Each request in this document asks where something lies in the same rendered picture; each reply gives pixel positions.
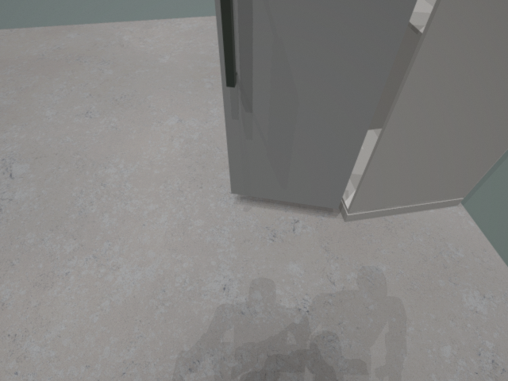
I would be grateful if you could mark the fridge door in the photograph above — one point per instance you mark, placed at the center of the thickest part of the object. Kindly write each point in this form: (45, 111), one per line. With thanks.
(310, 74)

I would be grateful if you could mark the handle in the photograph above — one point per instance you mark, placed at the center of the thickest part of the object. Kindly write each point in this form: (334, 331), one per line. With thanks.
(228, 42)

